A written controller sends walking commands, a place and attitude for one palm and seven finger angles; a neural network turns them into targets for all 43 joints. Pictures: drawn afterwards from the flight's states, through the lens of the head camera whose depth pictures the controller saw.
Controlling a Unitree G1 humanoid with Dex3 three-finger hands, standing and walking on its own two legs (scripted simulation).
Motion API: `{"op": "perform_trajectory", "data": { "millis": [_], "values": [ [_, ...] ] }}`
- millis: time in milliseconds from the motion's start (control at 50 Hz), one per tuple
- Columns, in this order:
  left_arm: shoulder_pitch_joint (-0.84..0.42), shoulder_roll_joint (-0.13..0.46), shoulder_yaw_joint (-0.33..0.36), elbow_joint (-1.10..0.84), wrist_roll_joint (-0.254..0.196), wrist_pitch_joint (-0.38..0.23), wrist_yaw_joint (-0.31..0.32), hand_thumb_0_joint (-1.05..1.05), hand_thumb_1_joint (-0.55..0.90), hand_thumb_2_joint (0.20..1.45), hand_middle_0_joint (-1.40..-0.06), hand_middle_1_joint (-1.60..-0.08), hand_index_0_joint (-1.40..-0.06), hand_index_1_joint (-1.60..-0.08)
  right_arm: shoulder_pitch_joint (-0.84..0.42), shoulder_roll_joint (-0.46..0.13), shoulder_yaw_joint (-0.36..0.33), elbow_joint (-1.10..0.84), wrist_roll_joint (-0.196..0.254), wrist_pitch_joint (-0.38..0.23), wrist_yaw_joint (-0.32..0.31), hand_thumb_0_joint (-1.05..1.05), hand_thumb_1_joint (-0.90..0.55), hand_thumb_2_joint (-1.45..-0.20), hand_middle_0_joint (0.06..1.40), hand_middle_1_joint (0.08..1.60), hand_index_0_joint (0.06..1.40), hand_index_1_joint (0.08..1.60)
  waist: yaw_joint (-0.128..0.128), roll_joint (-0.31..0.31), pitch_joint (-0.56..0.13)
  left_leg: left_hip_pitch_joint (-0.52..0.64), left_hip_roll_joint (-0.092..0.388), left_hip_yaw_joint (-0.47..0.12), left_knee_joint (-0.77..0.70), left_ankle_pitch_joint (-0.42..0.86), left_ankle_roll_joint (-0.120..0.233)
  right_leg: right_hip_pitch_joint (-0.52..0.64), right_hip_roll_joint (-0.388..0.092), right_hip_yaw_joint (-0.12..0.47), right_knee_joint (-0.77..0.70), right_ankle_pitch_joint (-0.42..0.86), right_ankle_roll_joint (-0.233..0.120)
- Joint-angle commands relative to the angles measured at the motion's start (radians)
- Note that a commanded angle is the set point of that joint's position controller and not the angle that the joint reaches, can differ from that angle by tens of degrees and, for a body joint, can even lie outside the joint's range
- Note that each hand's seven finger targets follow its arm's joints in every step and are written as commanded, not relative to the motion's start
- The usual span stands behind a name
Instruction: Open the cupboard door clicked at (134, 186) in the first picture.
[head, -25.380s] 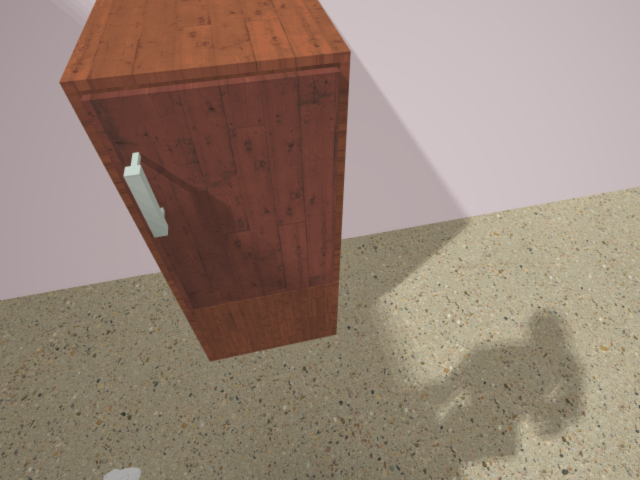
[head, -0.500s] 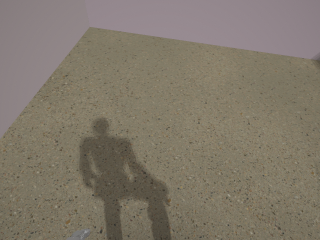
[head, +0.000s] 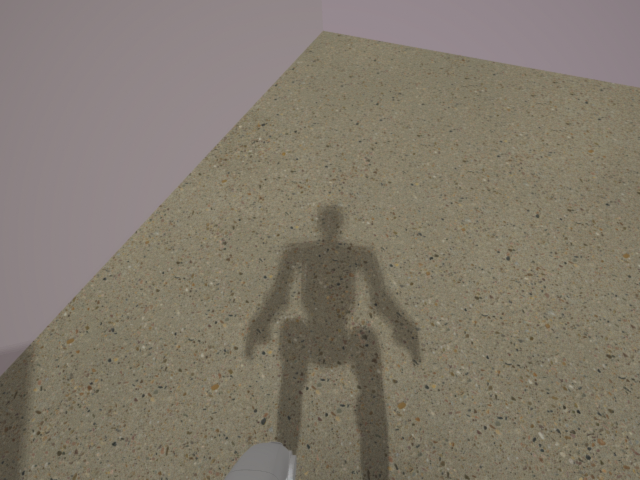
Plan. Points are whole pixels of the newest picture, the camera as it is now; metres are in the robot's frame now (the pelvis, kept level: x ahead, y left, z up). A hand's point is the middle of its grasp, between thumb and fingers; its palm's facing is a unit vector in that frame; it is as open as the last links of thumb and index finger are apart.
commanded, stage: turn to face it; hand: left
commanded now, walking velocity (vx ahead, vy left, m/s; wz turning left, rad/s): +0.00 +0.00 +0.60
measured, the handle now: out of the picture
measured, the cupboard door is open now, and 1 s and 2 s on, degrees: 46 46 46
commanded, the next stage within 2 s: none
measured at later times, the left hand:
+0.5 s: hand out of the picture +0.02 +0.23 -0.17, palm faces +0.32 -0.91 -0.28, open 7.4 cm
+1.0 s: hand out of the picture -0.05 +0.17 -0.19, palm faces +0.60 -0.77 -0.22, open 7.4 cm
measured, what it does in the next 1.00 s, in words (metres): steps on the spot, turning left: left foot, then right foot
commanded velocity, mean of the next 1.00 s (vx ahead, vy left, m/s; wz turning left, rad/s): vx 0.00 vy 0.00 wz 0.60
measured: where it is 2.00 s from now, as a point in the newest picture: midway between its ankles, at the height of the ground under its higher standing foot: outside the picture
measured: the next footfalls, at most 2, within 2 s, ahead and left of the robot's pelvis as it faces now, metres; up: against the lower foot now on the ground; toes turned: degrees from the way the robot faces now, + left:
left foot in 0.26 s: +0.02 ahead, +0.14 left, +0.00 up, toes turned +15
right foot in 0.60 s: +0.10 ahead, -0.13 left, +0.00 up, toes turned +18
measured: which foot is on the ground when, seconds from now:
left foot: up 0.00-0.24, down 0.26-0.58, up 0.60-0.94, down 0.96-1.00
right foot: down 0.00-0.26, up 0.28-0.58, down 0.60-0.96, up 0.98-1.00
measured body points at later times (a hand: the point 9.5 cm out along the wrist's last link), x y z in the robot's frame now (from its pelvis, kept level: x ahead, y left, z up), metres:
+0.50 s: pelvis +0.00 -0.01 -0.01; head +0.06 +0.02 +0.44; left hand +0.01 +0.28 -0.15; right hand +0.17 -0.22 -0.15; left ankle -0.02 +0.13 -0.74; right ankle +0.04 -0.15 -0.70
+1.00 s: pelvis +0.02 -0.02 -0.02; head +0.06 +0.03 +0.43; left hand -0.08 +0.21 -0.18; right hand +0.27 -0.17 -0.15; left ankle -0.04 +0.07 -0.74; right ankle +0.06 -0.15 -0.72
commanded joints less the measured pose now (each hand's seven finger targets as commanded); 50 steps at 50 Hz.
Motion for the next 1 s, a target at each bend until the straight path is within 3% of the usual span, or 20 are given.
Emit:
{"op": "perform_trajectory", "data": {
  "millis": [0, 120, 180, 200, 220, 240, 260, 340, 520, 540, 560, 580, 600, 680, 820, 880, 900, 920, 940, 980],
  "values": [
    [0.066, 0.177, 0.042, -0.058, 0.000, -0.031, 0.018, 0.000, 0.900, 0.900, -0.200, -0.300, -0.200, -0.300, -0.058, -0.039, -0.005, -0.084, 0.008, -0.018, 0.004, 0.000, -0.900, -0.900, 0.200, 0.300, 0.200, 0.300, 0.026, -0.205, -0.117, -0.056, 0.030, 0.037, -0.077, 0.020, -0.017, 0.224, -0.230, 0.104, -0.146, 0.599, -0.073],
    [0.102, 0.218, 0.065, -0.042, 0.010, -0.025, 0.016, 0.000, 0.900, 0.900, -0.200, -0.300, -0.200, -0.300, -0.115, -0.020, 0.011, -0.109, 0.011, -0.035, 0.003, 0.000, -0.900, -0.900, 0.200, 0.300, 0.200, 0.300, 0.060, -0.228, -0.137, 0.063, 0.029, 0.101, -0.389, -0.024, 0.004, 0.264, -0.295, 0.072, -0.070, 0.682, -0.099],
    [0.068, 0.226, 0.074, -0.043, 0.001, -0.022, 0.007, 0.000, 0.900, 0.900, -0.200, -0.300, -0.200, -0.300, -0.035, -0.041, 0.006, -0.093, 0.007, -0.045, -0.002, 0.000, -0.900, -0.900, 0.200, 0.300, 0.200, 0.300, 0.010, -0.190, -0.157, 0.258, 0.009, 0.120, -0.600, 0.141, 0.027, 0.160, -0.277, 0.007, 0.033, 0.599, -0.041],
    [0.051, 0.208, 0.070, -0.048, -0.005, -0.020, 0.004, 0.000, 0.900, 0.900, -0.200, -0.300, -0.200, -0.300, 0.038, -0.080, -0.005, -0.075, 0.003, -0.052, -0.003, 0.000, -0.900, -0.900, 0.200, 0.300, 0.200, 0.300, -0.032, -0.101, -0.197, 0.419, 0.043, 0.069, -0.720, 0.299, 0.047, 0.059, -0.251, -0.031, 0.172, 0.493, 0.006],
    [0.031, 0.149, 0.061, -0.082, -0.013, -0.012, -0.004, 0.000, 0.900, 0.900, -0.200, -0.300, -0.200, -0.300, 0.117, -0.201, -0.036, -0.062, -0.007, -0.059, -0.011, 0.000, -0.900, -0.900, 0.200, 0.300, 0.200, 0.300, -0.079, 0.177, -0.235, 0.585, 0.298, -0.262, -0.754, 0.582, 0.161, -0.212, -0.113, -0.078, 0.390, -0.035, 0.086],
    [-0.044, 0.119, 0.041, -0.128, -0.009, -0.001, -0.001, 0.000, 0.900, 0.900, -0.200, -0.300, -0.200, -0.300, 0.182, -0.264, -0.049, -0.049, -0.004, -0.051, -0.023, 0.000, -0.900, -0.900, 0.200, 0.300, 0.200, 0.300, -0.112, 0.270, -0.225, 0.575, 0.450, -0.447, -0.765, 0.881, 0.299, -0.355, -0.036, 0.016, 0.553, -0.395, 0.112],
    [-0.076, 0.149, 0.047, -0.141, -0.002, 0.009, 0.002, 0.000, 0.900, 0.900, -0.200, -0.300, -0.200, -0.300, 0.183, -0.255, -0.045, -0.043, -0.008, -0.046, -0.028, 0.000, -0.900, -0.900, 0.200, 0.300, 0.200, 0.300, -0.105, 0.144, -0.206, 0.520, 0.457, -0.385, -0.761, 0.744, 0.332, -0.362, -0.055, 0.102, 0.628, -0.349, 0.096],
    [-0.038, 0.143, 0.058, -0.081, 0.002, 0.024, -0.013, 0.000, 0.900, 0.900, -0.200, -0.300, -0.200, -0.300, -0.012, -0.163, -0.016, -0.099, -0.009, -0.057, -0.043, 0.000, -0.900, -0.900, 0.200, 0.300, 0.200, 0.300, -0.010, 0.185, -0.096, 0.309, 0.246, -0.226, -0.812, 0.445, 0.214, -0.306, -0.034, 0.124, 0.594, -0.128, 0.105],
    [0.038, 0.129, 0.052, -0.076, -0.011, 0.003, -0.009, 0.000, 0.900, 0.900, -0.200, -0.300, -0.200, -0.300, -0.021, -0.172, -0.035, -0.109, -0.005, -0.046, -0.035, 0.000, -0.900, -0.900, 0.200, 0.300, 0.200, 0.300, 0.031, 0.141, -0.148, 0.179, 0.165, -0.265, -0.695, 0.393, 0.175, 0.065, 0.066, 0.062, 0.037, -0.002, 0.093],
    [0.088, 0.168, 0.062, -0.069, -0.007, -0.008, -0.003, 0.000, 0.900, 0.900, -0.200, -0.300, -0.200, -0.300, -0.028, -0.139, -0.031, -0.118, 0.003, -0.046, -0.032, 0.000, -0.900, -0.900, 0.200, 0.300, 0.200, 0.300, 0.062, 0.020, -0.160, 0.074, 0.105, -0.235, -0.608, 0.274, 0.128, 0.202, 0.007, 0.116, -0.124, 0.057, 0.083],
    [0.118, 0.272, 0.083, -0.065, 0.012, -0.020, 0.007, 0.000, 0.900, 0.900, -0.200, -0.300, -0.200, -0.300, -0.010, -0.063, -0.021, -0.133, 0.013, -0.048, -0.025, 0.000, -0.900, -0.900, 0.200, 0.300, 0.200, 0.300, 0.076, -0.295, -0.173, -0.095, -0.041, -0.062, -0.363, -0.015, 0.042, 0.307, -0.275, 0.406, -0.262, 0.066, 0.003],
    [0.098, 0.310, 0.078, -0.076, 0.008, -0.017, 0.011, 0.000, 0.900, 0.900, -0.200, -0.300, -0.200, -0.300, -0.033, -0.086, -0.024, -0.145, 0.005, -0.046, -0.021, 0.000, -0.900, -0.900, 0.200, 0.300, 0.200, 0.300, 0.079, -0.381, -0.151, -0.093, -0.041, -0.035, -0.100, -0.206, 0.027, 0.176, -0.431, 0.516, -0.277, 0.164, -0.096],
    [0.051, 0.274, 0.069, -0.093, 0.004, -0.016, 0.015, 0.000, 0.900, 0.900, -0.200, -0.300, -0.200, -0.300, -0.019, -0.096, -0.028, -0.143, 0.002, -0.041, -0.015, 0.000, -0.900, -0.900, 0.200, 0.300, 0.200, 0.300, 0.052, -0.261, -0.128, -0.070, 0.000, -0.074, 0.011, -0.156, 0.033, 0.102, -0.415, 0.431, -0.261, 0.167, -0.129],
    [-0.048, 0.176, 0.043, -0.114, 0.000, -0.020, 0.013, 0.000, 0.900, 0.900, -0.200, -0.300, -0.200, -0.300, 0.008, -0.056, -0.016, -0.084, 0.001, -0.022, 0.000, 0.000, -0.900, -0.900, 0.200, 0.300, 0.200, 0.300, -0.010, -0.272, -0.095, -0.059, 0.038, -0.002, 0.062, 0.004, -0.003, 0.101, -0.239, 0.135, -0.179, 0.413, -0.079],
    [0.066, 0.227, 0.065, -0.069, 0.009, -0.021, 0.013, 0.000, 0.900, 0.900, -0.200, -0.300, -0.200, -0.300, -0.069, -0.016, 0.007, -0.096, 0.010, -0.036, 0.007, 0.000, -0.900, -0.900, 0.200, 0.300, 0.200, 0.300, 0.056, -0.224, -0.132, 0.051, 0.020, 0.108, -0.367, -0.019, 0.000, 0.255, -0.279, 0.052, -0.077, 0.632, -0.085],
    [0.047, 0.234, 0.074, -0.068, 0.003, -0.017, 0.006, 0.000, 0.900, 0.900, -0.200, -0.300, -0.200, -0.300, -0.010, -0.037, 0.005, -0.088, 0.008, -0.045, 0.001, 0.000, -0.900, -0.900, 0.200, 0.300, 0.200, 0.300, 0.020, -0.211, -0.146, 0.206, 0.007, 0.124, -0.547, 0.107, 0.021, 0.168, -0.282, 0.014, 0.005, 0.554, -0.045],
    [0.029, 0.221, 0.073, -0.067, -0.002, -0.014, 0.003, 0.000, 0.900, 0.900, -0.200, -0.300, -0.200, -0.300, 0.042, -0.063, -0.003, -0.076, 0.005, -0.051, 0.002, 0.000, -0.900, -0.900, 0.200, 0.300, 0.200, 0.300, -0.015, -0.153, -0.169, 0.323, 0.016, 0.094, -0.674, 0.219, 0.033, 0.103, -0.259, -0.020, 0.106, 0.486, -0.005],
    [0.027, 0.183, 0.067, -0.089, -0.011, -0.008, -0.001, 0.000, 0.900, 0.900, -0.200, -0.300, -0.200, -0.300, 0.121, -0.150, -0.024, -0.059, -0.003, -0.060, -0.004, 0.000, -0.900, -0.900, 0.200, 0.300, 0.200, 0.300, -0.059, 0.057, -0.229, 0.498, 0.158, -0.096, -0.734, 0.440, 0.098, -0.072, -0.184, -0.069, 0.289, 0.227, 0.056],
    [-0.026, 0.108, 0.044, -0.136, -0.015, -0.002, -0.006, 0.000, 0.900, 0.900, -0.200, -0.300, -0.200, -0.300, 0.201, -0.255, -0.051, -0.050, -0.007, -0.061, -0.016, 0.000, -0.900, -0.900, 0.200, 0.300, 0.200, 0.300, -0.105, 0.316, -0.231, 0.574, 0.414, -0.441, -0.769, 0.841, 0.254, -0.331, -0.040, -0.044, 0.511, -0.383, 0.123],
    [-0.095, 0.139, 0.047, -0.157, -0.003, 0.013, 0.000, 0.000, 0.900, 0.900, -0.200, -0.300, -0.200, -0.300, 0.193, -0.241, -0.041, -0.042, -0.009, -0.056, -0.032, 0.000, -0.900, -0.900, 0.200, 0.300, 0.200, 0.300, -0.091, 0.140, -0.203, 0.469, 0.398, -0.361, -0.768, 0.637, 0.310, -0.348, -0.052, 0.105, 0.637, -0.315, 0.092]
  ]
}}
